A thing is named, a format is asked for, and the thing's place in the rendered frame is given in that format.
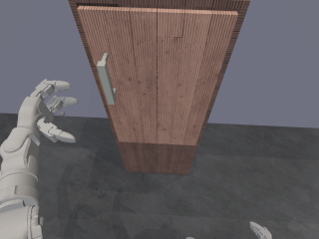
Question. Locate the left robot hand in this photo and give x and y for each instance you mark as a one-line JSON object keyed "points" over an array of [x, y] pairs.
{"points": [[33, 110]]}

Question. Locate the right robot hand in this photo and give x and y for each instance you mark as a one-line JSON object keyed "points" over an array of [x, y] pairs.
{"points": [[260, 232]]}

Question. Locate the robot left forearm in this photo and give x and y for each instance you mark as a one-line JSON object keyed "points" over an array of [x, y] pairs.
{"points": [[19, 174]]}

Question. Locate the robot left upper arm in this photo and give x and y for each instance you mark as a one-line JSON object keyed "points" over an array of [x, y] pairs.
{"points": [[23, 223]]}

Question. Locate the handle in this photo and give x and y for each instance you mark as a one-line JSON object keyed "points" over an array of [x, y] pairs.
{"points": [[103, 70]]}

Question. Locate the cupboard door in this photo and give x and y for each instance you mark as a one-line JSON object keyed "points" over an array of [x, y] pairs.
{"points": [[164, 64]]}

